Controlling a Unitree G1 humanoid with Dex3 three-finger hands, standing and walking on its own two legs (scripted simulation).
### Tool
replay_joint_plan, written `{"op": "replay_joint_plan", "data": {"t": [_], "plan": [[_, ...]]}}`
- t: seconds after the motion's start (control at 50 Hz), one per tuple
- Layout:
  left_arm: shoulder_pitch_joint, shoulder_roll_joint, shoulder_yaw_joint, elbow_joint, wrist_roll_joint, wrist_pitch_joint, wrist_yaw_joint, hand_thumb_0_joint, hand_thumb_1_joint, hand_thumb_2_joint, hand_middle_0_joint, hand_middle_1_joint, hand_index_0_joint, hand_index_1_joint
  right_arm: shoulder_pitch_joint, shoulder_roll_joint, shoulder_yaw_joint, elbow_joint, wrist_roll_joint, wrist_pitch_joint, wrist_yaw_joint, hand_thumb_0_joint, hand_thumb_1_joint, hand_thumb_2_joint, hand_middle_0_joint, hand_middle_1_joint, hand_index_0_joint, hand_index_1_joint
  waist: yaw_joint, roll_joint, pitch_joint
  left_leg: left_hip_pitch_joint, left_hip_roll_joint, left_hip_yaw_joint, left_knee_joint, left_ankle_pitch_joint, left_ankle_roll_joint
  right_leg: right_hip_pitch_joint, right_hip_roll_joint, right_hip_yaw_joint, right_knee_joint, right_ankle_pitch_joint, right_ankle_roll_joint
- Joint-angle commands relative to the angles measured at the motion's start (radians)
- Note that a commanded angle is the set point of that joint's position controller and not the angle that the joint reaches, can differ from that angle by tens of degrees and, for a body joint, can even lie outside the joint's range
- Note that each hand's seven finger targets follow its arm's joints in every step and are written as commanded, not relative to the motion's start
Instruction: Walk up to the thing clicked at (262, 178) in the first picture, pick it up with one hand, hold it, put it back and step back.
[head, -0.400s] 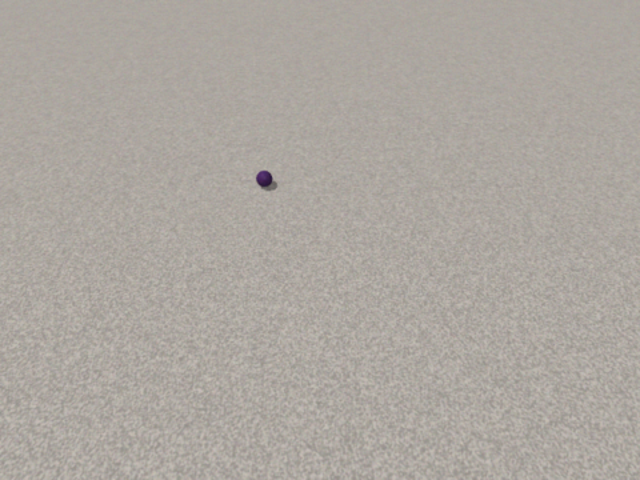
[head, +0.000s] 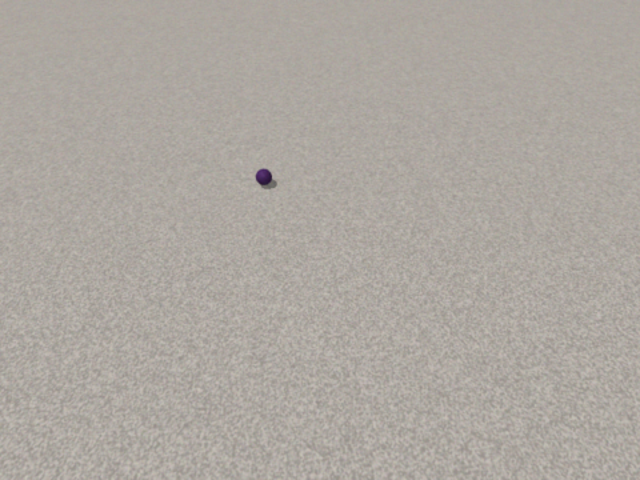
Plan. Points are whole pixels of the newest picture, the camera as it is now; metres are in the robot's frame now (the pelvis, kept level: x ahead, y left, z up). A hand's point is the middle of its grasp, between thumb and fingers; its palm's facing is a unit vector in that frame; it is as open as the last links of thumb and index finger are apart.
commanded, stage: stand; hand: left
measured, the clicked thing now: (263, 177) +1.57 +0.31 -0.74
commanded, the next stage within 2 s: walk up in 0.72 s
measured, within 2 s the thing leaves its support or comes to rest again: neither
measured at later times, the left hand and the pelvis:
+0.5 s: hand out of the picture +0.08 +0.25 -0.16, palm faces -0.03 -0.94 -0.33, open 7.4 cm; pelvis +0.00 +0.00 +0.00, yaw +0 degrees
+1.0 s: hand out of the picture +0.06 +0.30 -0.15, palm faces +0.06 -0.93 -0.37, open 7.4 cm; pelvis +0.05 +0.02 -0.01, yaw +2 degrees
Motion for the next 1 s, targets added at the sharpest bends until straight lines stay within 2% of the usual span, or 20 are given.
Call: {"op": "replay_joint_plan", "data": {"t": [0.0,0.14,0.22,0.3,0.44,0.48,0.68,0.7,0.72,0.74,0.76,0.78,0.8,0.82,0.84,0.86,0.88,0.9,0.94,0.98], "plan": [[-0.032,0.210,0.038,-0.061,0.003,-0.024,0.014,0.000,0.900,0.900,-0.200,-0.300,-0.200,-0.300,-0.040,-0.223,-0.045,-0.054,0.002,-0.024,-0.014,0.000,-0.900,-0.900,0.200,0.300,0.200,0.300,0.005,0.024,-0.090,0.017,0.119,-0.088,-0.045,0.166,0.036,0.020,-0.125,0.096,-0.043,0.156,-0.031],[-0.042,0.210,0.037,-0.064,0.005,-0.025,0.017,0.000,0.900,0.900,-0.200,-0.300,-0.200,-0.300,-0.038,-0.221,-0.046,-0.056,0.001,-0.024,-0.015,0.000,-0.900,-0.900,0.200,0.300,0.200,0.300,0.001,0.012,-0.092,0.025,0.120,-0.086,-0.043,0.191,0.035,0.024,-0.127,0.094,-0.043,0.185,-0.030],[-0.040,0.215,0.039,-0.061,0.002,-0.022,0.017,0.000,0.900,0.900,-0.200,-0.300,-0.200,-0.300,-0.040,-0.214,-0.045,-0.052,0.001,-0.023,-0.015,0.000,-0.900,-0.900,0.200,0.300,0.200,0.300,0.003,0.010,-0.063,0.009,0.119,-0.092,-0.058,0.164,0.030,0.010,-0.121,0.089,-0.046,0.137,-0.030],[-0.040,0.215,0.038,-0.065,0.005,-0.024,0.017,0.000,0.900,0.900,-0.200,-0.300,-0.200,-0.300,-0.043,-0.217,-0.047,-0.057,0.001,-0.024,-0.014,0.000,-0.900,-0.900,0.200,0.300,0.200,0.300,0.003,0.010,-0.082,0.020,0.119,-0.087,-0.054,0.176,0.032,0.019,-0.124,0.092,-0.046,0.160,-0.031],[-0.035,0.215,0.038,-0.063,0.003,-0.024,0.016,0.000,0.900,0.900,-0.200,-0.300,-0.200,-0.300,-0.034,-0.217,-0.046,-0.053,0.001,-0.023,-0.012,0.000,-0.900,-0.900,0.200,0.300,0.200,0.300,0.002,0.004,-0.062,0.005,0.119,-0.088,-0.063,0.140,0.032,0.010,-0.124,0.097,-0.057,0.124,-0.031],[-0.035,0.216,0.038,-0.068,0.005,-0.027,0.016,0.000,0.900,0.900,-0.200,-0.300,-0.200,-0.300,-0.037,-0.216,-0.048,-0.057,0.000,-0.024,-0.012,0.000,-0.900,-0.900,0.200,0.300,0.200,0.300,0.001,0.010,-0.092,0.024,0.120,-0.087,-0.055,0.170,0.032,0.023,-0.127,0.094,-0.050,0.159,-0.030],[-0.031,0.216,0.038,-0.062,0.006,-0.024,0.017,0.000,0.900,0.900,-0.200,-0.300,-0.200,-0.300,-0.032,-0.217,-0.047,-0.053,0.001,-0.024,-0.014,0.000,-0.900,-0.900,0.200,0.300,0.200,0.300,0.003,0.007,-0.074,0.023,0.122,-0.090,-0.062,0.169,0.030,0.010,-0.122,0.091,-0.050,0.147,-0.030],[0.028,0.332,0.111,-0.105,0.018,-0.041,-0.015,0.000,0.900,0.900,-0.200,-0.300,-0.200,-0.300,0.035,-0.322,-0.120,-0.109,-0.019,-0.042,0.017,0.000,-0.900,-0.900,0.200,0.300,0.200,0.300,-0.002,0.018,-0.182,0.027,0.093,-0.115,0.022,-0.405,0.121,0.023,-0.069,0.070,0.053,-0.352,-0.066],[0.030,0.316,0.114,-0.101,0.028,-0.043,-0.025,0.000,0.900,0.900,-0.200,-0.300,-0.200,-0.300,0.026,-0.324,-0.128,-0.109,-0.028,-0.042,0.031,0.000,-0.900,-0.900,0.200,0.300,0.200,0.300,0.007,0.046,-0.108,-0.078,0.114,-0.159,0.017,-0.561,0.142,-0.056,-0.088,0.102,0.095,-0.478,-0.083],[0.010,0.305,0.117,-0.119,0.029,-0.046,-0.034,0.000,0.900,0.900,-0.200,-0.300,-0.200,-0.300,-0.010,-0.315,-0.133,-0.132,-0.029,-0.040,0.038,0.000,-0.900,-0.900,0.200,0.300,0.200,0.300,0.014,0.058,-0.007,-0.168,0.125,-0.188,0.024,-0.572,0.149,-0.142,-0.100,0.133,0.126,-0.502,-0.095],[0.019,0.281,0.115,-0.138,0.030,-0.051,-0.040,0.000,0.900,0.900,-0.200,-0.300,-0.200,-0.300,-0.020,-0.297,-0.133,-0.153,-0.031,-0.044,0.043,0.000,-0.900,-0.900,0.200,0.300,0.200,0.300,0.024,0.072,0.034,-0.201,0.143,-0.205,0.033,-0.526,0.157,-0.172,-0.119,0.148,0.135,-0.467,-0.106],[0.045,0.269,0.116,-0.136,0.028,-0.058,-0.041,0.000,0.900,0.900,-0.200,-0.300,-0.200,-0.300,-0.040,-0.275,-0.132,-0.168,-0.030,-0.049,0.047,0.000,-0.900,-0.900,0.200,0.300,0.200,0.300,0.043,0.045,0.053,-0.240,0.143,-0.200,0.063,-0.453,0.155,-0.139,-0.122,0.162,0.123,-0.409,-0.118],[0.104,0.285,0.121,-0.126,0.029,-0.063,-0.040,0.000,0.900,0.900,-0.200,-0.300,-0.200,-0.300,-0.069,-0.262,-0.133,-0.190,-0.027,-0.054,0.050,0.000,-0.900,-0.900,0.200,0.300,0.200,0.300,0.071,0.001,0.018,-0.281,0.110,-0.162,0.127,-0.362,0.132,-0.046,-0.148,0.208,0.075,-0.386,-0.134],[0.192,0.322,0.137,-0.104,0.032,-0.071,-0.036,0.000,0.900,0.900,-0.200,-0.300,-0.200,-0.300,-0.096,-0.243,-0.130,-0.212,-0.025,-0.058,0.054,0.000,-0.900,-0.900,0.200,0.300,0.200,0.300,0.104,-0.078,-0.021,-0.421,0.051,-0.084,0.251,-0.325,0.100,0.132,-0.203,0.326,-0.035,-0.462,-0.170],[0.231,0.374,0.151,-0.098,0.035,-0.076,-0.034,0.000,0.900,0.900,-0.200,-0.300,-0.200,-0.300,-0.150,-0.224,-0.124,-0.239,-0.026,-0.056,0.054,0.000,-0.900,-0.900,0.200,0.300,0.200,0.300,0.137,-0.190,0.031,-0.652,-0.014,0.030,0.431,-0.348,0.064,0.267,-0.333,0.513,-0.193,-0.556,-0.230],[0.205,0.402,0.159,-0.133,0.038,-0.081,-0.033,0.000,0.900,0.900,-0.200,-0.300,-0.200,-0.300,-0.144,-0.244,-0.124,-0.244,-0.033,-0.058,0.050,0.000,-0.900,-0.900,0.200,0.300,0.200,0.300,0.128,-0.138,0.061,-0.693,0.037,-0.046,0.504,-0.321,0.053,0.250,-0.416,0.584,-0.224,-0.510,-0.276],[0.174,0.382,0.152,-0.155,0.030,-0.082,-0.034,0.000,0.900,0.900,-0.200,-0.300,-0.200,-0.300,-0.127,-0.266,-0.128,-0.239,-0.032,-0.059,0.054,0.000,-0.900,-0.900,0.200,0.300,0.200,0.300,0.108,-0.068,0.089,-0.660,0.062,-0.065,0.526,-0.280,0.046,0.195,-0.402,0.555,-0.222,-0.511,-0.282],[0.137,0.375,0.148,-0.175,0.032,-0.084,-0.032,0.000,0.900,0.900,-0.200,-0.300,-0.200,-0.300,-0.101,-0.269,-0.131,-0.235,-0.028,-0.063,0.060,0.000,-0.900,-0.900,0.200,0.300,0.200,0.300,0.083,-0.085,0.117,-0.643,0.091,-0.065,0.503,-0.267,0.039,0.174,-0.384,0.489,-0.212,-0.408,-0.284],[0.086,0.364,0.146,-0.201,0.024,-0.087,-0.032,0.000,0.900,0.900,-0.200,-0.300,-0.200,-0.300,-0.046,-0.273,-0.137,-0.226,-0.024,-0.072,0.072,0.000,-0.900,-0.900,0.200,0.300,0.200,0.300,0.049,-0.121,0.094,-0.532,0.122,-0.072,0.403,-0.250,0.026,0.135,-0.325,0.317,-0.174,-0.256,-0.237],[0.090,0.353,0.137,-0.211,0.018,-0.085,-0.036,0.000,0.900,0.900,-0.200,-0.300,-0.200,-0.300,-0.032,-0.263,-0.145,-0.223,-0.026,-0.073,0.083,0.000,-0.900,-0.900,0.200,0.300,0.200,0.300,0.043,-0.135,0.056,-0.385,0.083,-0.001,0.313,-0.146,0.027,0.066,-0.248,0.176,-0.134,-0.178,-0.191]]}}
